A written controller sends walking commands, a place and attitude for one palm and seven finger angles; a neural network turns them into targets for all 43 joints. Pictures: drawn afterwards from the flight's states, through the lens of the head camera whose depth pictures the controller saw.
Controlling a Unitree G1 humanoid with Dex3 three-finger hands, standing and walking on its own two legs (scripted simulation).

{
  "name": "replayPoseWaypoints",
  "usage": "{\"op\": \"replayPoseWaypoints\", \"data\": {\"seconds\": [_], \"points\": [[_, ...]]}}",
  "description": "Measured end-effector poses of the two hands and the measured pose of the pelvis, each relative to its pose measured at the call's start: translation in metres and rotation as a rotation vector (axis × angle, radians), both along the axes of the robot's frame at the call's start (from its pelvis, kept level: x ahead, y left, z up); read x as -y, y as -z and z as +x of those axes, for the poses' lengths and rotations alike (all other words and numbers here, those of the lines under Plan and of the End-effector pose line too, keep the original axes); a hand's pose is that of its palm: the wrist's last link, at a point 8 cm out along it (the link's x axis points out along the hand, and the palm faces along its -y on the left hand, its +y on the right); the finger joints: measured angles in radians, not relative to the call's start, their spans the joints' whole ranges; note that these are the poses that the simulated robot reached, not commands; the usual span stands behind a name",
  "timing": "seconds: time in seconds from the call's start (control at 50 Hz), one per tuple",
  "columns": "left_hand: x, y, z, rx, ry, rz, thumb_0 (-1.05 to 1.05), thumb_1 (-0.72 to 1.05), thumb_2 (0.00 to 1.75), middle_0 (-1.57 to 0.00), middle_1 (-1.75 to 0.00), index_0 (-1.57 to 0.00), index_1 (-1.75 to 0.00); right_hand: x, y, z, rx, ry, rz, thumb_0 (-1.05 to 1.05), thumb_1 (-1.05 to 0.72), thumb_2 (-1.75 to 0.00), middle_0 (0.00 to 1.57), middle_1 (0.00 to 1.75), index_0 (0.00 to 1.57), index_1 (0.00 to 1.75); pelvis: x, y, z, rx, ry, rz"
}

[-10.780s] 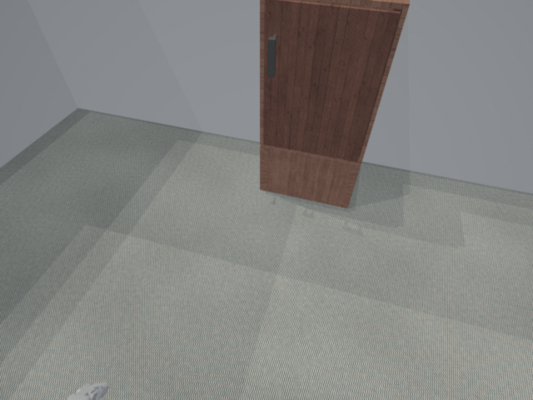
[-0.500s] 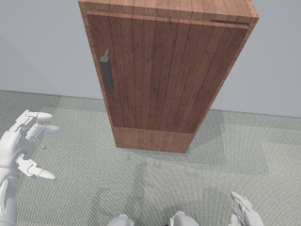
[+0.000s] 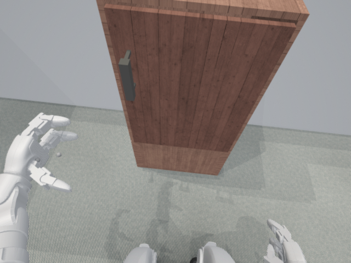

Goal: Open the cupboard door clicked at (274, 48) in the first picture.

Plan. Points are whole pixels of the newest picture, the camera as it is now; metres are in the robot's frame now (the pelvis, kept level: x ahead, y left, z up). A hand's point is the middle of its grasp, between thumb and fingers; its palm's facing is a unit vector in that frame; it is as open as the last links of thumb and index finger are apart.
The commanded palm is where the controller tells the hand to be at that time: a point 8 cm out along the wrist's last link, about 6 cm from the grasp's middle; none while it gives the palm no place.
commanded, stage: move the hooked fingers beside the handle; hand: left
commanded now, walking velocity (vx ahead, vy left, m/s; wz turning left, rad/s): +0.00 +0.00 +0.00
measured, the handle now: (129, 76) +0.58 +0.16 +0.04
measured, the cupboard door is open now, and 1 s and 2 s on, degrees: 0 0 0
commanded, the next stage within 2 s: none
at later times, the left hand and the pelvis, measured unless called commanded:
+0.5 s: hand (76, 129) +0.38 +0.25 +0.05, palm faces -0.08 -1.00 -0.01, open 13.9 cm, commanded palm +0.37 +0.30 +0.05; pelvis +0.01 +0.01 +0.00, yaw -1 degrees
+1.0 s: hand (91, 104) +0.46 +0.24 +0.05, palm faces -0.07 -1.00 -0.03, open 13.9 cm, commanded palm +0.45 +0.28 +0.05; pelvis +0.00 +0.01 -0.01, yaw -2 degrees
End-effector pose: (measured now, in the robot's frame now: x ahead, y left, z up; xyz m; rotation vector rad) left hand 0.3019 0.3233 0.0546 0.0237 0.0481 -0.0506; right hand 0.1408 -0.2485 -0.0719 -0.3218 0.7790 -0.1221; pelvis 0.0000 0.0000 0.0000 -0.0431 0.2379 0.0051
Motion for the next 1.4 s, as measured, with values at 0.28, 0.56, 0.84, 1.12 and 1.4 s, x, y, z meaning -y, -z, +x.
{"op": "replayPoseWaypoints", "data": {"seconds": [0.28,0.56,0.84,1.12,1.4], "points": [[0.002,-0.003,0.045,-0.008,0.009,-0.003,-0.01,-0.50,0.30,-0.30,-1.20,-0.30,-1.20,0.006,0.007,-0.037,-0.125,0.090,0.002,0.01,-0.90,-0.90,0.20,0.30,0.21,0.30,-0.006,-0.001,0.007,-0.038,0.027,0.003],[0.019,0.001,0.077,0.005,0.022,-0.014,-0.01,-0.50,0.30,-0.30,-1.20,-0.31,-1.20,0.001,0.014,-0.051,-0.204,0.113,-0.004,0.01,-0.90,-0.90,0.20,0.30,0.21,0.30,-0.011,0.000,0.006,-0.053,0.021,-0.001],[0.023,-0.002,0.121,0.006,0.016,-0.009,-0.01,-0.50,0.30,-0.30,-1.20,-0.30,-1.20,0.005,0.024,-0.083,-0.333,0.165,-0.006,0.01,-0.90,-0.90,0.20,0.30,0.21,0.30,-0.010,0.005,0.005,-0.089,0.031,-0.002],[0.039,-0.002,0.161,0.005,0.024,-0.019,-0.01,-0.50,0.30,-0.30,-1.20,-0.30,-1.20,0.011,0.030,-0.122,-0.473,0.233,-0.019,0.01,-0.91,-0.90,0.20,0.30,0.21,0.30,-0.008,0.009,0.005,-0.126,0.036,-0.005],[0.042,-0.002,0.207,0.009,0.017,-0.004,-0.01,-0.50,0.30,-0.30,-1.20,-0.30,-1.20,0.011,0.033,-0.150,-0.579,0.276,-0.030,0.01,-0.91,-0.89,0.20,0.30,0.21,0.30,-0.006,0.018,0.005,-0.187,0.044,-0.015]]}}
